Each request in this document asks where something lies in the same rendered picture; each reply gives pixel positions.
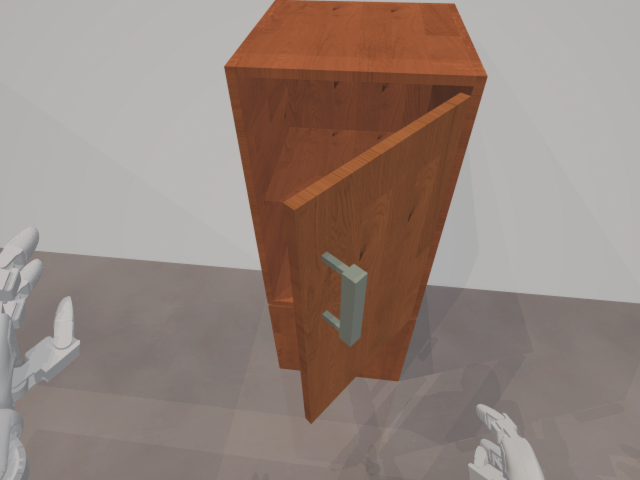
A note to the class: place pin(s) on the handle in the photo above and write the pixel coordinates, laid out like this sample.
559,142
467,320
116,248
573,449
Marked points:
353,290

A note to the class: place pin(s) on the cupboard door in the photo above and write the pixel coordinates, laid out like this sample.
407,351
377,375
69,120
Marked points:
378,211

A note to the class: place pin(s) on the robot left hand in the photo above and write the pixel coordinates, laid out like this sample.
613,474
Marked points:
51,355

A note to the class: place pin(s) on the left robot forearm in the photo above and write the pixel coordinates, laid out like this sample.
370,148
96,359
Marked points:
14,462

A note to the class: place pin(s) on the robot right hand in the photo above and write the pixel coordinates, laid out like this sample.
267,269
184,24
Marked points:
513,460

